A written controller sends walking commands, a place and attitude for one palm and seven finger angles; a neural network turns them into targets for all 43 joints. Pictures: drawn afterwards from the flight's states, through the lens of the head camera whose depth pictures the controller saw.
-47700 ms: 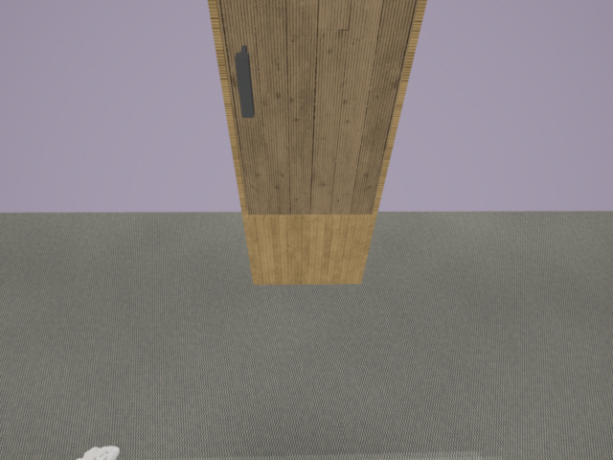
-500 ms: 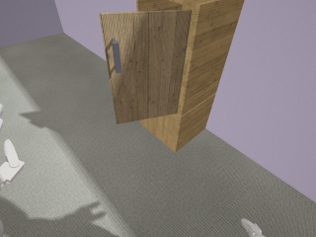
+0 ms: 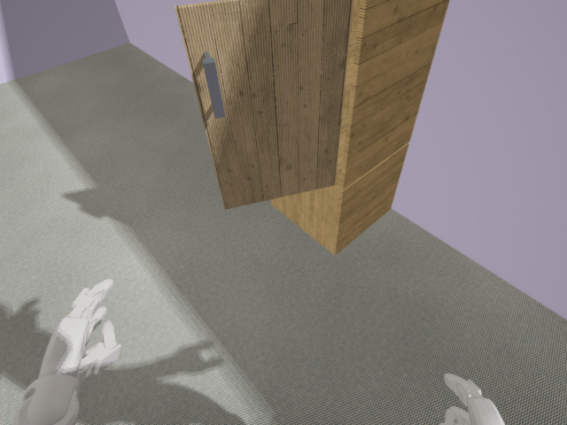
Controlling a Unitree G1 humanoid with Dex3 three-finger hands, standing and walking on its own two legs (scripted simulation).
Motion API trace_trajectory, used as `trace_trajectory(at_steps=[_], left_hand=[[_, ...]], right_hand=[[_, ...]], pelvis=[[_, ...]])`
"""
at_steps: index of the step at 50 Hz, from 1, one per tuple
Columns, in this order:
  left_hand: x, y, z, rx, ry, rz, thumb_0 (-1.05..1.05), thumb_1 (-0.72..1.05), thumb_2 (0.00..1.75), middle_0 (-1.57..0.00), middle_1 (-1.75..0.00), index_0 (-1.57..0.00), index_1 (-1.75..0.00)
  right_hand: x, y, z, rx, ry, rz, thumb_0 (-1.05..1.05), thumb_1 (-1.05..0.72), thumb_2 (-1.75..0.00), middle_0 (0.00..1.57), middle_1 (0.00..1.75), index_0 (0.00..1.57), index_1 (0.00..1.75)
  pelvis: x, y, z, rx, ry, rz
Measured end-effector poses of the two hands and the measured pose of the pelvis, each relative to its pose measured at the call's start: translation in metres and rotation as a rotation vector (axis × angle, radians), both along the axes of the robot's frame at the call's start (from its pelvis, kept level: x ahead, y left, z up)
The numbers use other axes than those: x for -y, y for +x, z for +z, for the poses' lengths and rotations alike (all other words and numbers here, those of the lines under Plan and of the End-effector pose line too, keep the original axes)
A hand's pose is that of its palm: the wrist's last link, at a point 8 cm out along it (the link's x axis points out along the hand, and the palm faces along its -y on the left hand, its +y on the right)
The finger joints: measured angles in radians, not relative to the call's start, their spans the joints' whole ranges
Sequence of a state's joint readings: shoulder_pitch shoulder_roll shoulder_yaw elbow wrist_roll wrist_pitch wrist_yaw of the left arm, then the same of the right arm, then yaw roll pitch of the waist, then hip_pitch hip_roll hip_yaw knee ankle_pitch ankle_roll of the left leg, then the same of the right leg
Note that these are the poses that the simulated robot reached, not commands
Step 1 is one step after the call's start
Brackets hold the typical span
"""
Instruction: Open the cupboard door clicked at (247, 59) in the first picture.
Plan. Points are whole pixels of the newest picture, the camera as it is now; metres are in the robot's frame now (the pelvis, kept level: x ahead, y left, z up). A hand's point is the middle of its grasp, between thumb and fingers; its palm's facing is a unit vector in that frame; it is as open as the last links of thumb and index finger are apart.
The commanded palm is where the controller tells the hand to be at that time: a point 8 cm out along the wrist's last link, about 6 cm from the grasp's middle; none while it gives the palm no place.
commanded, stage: let the arm hang, fingers relaxed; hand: left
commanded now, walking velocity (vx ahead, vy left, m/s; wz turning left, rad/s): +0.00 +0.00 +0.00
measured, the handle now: (213, 85) +0.78 +0.21 +0.10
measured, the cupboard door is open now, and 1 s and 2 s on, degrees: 63 63 63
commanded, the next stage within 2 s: look to check the result in 0.98 s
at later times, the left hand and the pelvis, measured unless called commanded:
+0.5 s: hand out of the picture -0.05 +0.22 -0.16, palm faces +0.01 -0.96 -0.26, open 7.3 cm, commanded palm none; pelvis -0.01 +0.01 +0.01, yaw +0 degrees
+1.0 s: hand out of the picture +0.04 +0.19 -0.16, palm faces -0.01 -0.98 -0.21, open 7.4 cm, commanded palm none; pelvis +0.00 +0.01 +0.01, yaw -1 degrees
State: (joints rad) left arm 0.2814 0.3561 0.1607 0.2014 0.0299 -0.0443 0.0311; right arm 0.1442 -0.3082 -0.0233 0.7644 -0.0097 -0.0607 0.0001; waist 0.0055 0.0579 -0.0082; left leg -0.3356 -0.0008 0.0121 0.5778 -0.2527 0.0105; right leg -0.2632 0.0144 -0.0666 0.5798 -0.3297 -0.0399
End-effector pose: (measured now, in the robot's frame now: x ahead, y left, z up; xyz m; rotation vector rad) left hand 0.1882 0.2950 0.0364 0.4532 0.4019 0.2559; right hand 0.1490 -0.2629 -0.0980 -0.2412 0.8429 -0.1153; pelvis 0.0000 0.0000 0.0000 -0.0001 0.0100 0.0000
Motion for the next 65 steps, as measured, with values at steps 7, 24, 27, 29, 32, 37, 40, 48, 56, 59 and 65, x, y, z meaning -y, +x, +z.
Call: trace_trajectory(at_steps=[7, 24, 27, 29, 32, 37, 40, 48, 56, 59, 65], left_hand=[[0.060, -0.093, -0.154, -0.670, -0.301, 0.041, 0.01, 0.91, 0.90, -0.20, -0.30, -0.20, -0.30], [0.033, -0.238, -0.159, -1.057, -0.297, 0.289, 0.00, 0.93, 0.90, -0.20, -0.30, -0.20, -0.30], [0.032, -0.236, -0.158, -1.052, -0.289, 0.285, 0.00, 0.92, 0.90, -0.20, -0.30, -0.20, -0.30], [0.033, -0.230, -0.158, -1.040, -0.288, 0.277, 0.00, 0.91, 0.90, -0.20, -0.30, -0.20, -0.30], [0.036, -0.218, -0.160, -1.012, -0.295, 0.258, 0.00, 0.91, 0.90, -0.20, -0.30, -0.20, -0.30], [0.046, -0.194, -0.162, -0.957, -0.313, 0.221, 0.00, 0.91, 0.90, -0.20, -0.30, -0.20, -0.30], [0.052, -0.180, -0.164, -0.930, -0.324, 0.199, 0.00, 0.91, 0.90, -0.20, -0.30, -0.20, -0.30], [0.058, -0.158, -0.165, -0.894, -0.333, 0.172, 0.00, 0.91, 0.90, -0.20, -0.30, -0.20, -0.30], [0.049, -0.152, -0.160, -0.896, -0.303, 0.188, 0.00, 0.91, 0.90, -0.20, -0.30, -0.20, -0.30], [0.043, -0.151, -0.158, -0.899, -0.287, 0.198, 0.00, 0.91, 0.90, -0.20, -0.30, -0.20, -0.30], [0.034, -0.147, -0.153, -0.896, -0.259, 0.214, 0.00, 0.91, 0.90, -0.20, -0.30, -0.20, -0.30]], right_hand=[[-0.002, -0.046, -0.007, -0.192, -0.030, -0.042, 0.00, -0.91, -0.90, 0.20, 0.30, 0.20, 0.30], [-0.053, -0.168, -0.038, -0.595, 0.081, -0.125, 0.00, -0.91, -0.90, 0.20, 0.30, 0.20, 0.30], [-0.058, -0.172, -0.040, -0.597, 0.098, -0.136, 0.00, -0.91, -0.90, 0.20, 0.30, 0.20, 0.30], [-0.060, -0.173, -0.041, -0.594, 0.105, -0.141, 0.00, -0.91, -0.90, 0.20, 0.30, 0.20, 0.30], [-0.062, -0.172, -0.042, -0.586, 0.109, -0.147, 0.00, -0.91, -0.90, 0.20, 0.30, 0.20, 0.30], [-0.059, -0.167, -0.041, -0.564, 0.105, -0.154, 0.00, -0.91, -0.90, 0.20, 0.30, 0.20, 0.30], [-0.056, -0.162, -0.040, -0.550, 0.098, -0.158, 0.00, -0.91, -0.90, 0.20, 0.30, 0.20, 0.30], [-0.044, -0.149, -0.035, -0.523, 0.075, -0.163, 0.00, -0.91, -0.90, 0.20, 0.30, 0.20, 0.30], [-0.032, -0.134, -0.033, -0.510, 0.055, -0.154, 0.00, -0.91, -0.90, 0.20, 0.30, 0.20, 0.30], [-0.026, -0.128, -0.033, -0.507, 0.047, -0.148, 0.00, -0.91, -0.90, 0.20, 0.30, 0.20, 0.30], [-0.015, -0.113, -0.031, -0.493, 0.029, -0.136, 0.00, -0.91, -0.90, 0.20, 0.30, 0.20, 0.30]], pelvis=[[-0.002, -0.006, 0.003, 0.028, 0.002, -0.001], [-0.011, -0.007, 0.014, 0.044, -0.009, -0.001], [-0.013, -0.007, 0.014, 0.046, -0.006, -0.007], [-0.014, -0.007, 0.014, 0.046, -0.004, -0.010], [-0.015, -0.006, 0.014, 0.044, -0.001, -0.013], [-0.014, -0.004, 0.014, 0.043, 0.002, -0.016], [-0.013, -0.002, 0.014, 0.043, 0.003, -0.017], [-0.010, 0.003, 0.015, 0.042, 0.002, -0.018], [-0.006, 0.009, 0.015, 0.040, 0.002, -0.017], [-0.005, 0.011, 0.016, 0.039, 0.003, -0.016], [-0.002, 0.015, 0.016, 0.038, 0.004, -0.014]])
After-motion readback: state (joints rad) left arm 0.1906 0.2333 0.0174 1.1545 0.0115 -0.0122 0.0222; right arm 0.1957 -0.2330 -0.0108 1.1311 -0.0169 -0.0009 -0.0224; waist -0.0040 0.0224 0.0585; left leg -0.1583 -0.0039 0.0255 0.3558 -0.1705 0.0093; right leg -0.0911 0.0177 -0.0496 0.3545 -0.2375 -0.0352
